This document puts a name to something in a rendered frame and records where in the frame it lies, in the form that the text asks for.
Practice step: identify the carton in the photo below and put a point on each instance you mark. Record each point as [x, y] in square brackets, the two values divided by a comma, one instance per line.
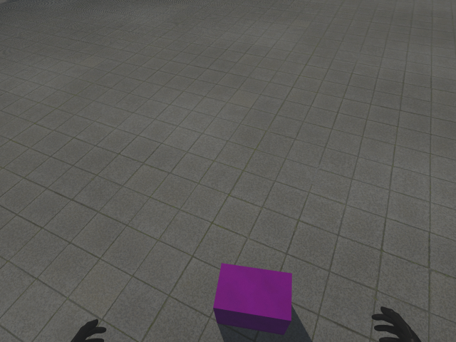
[253, 298]

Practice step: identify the left robot hand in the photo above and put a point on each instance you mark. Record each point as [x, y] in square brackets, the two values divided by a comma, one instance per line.
[88, 330]

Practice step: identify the right robot hand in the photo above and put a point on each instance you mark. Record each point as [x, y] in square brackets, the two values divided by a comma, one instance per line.
[401, 329]

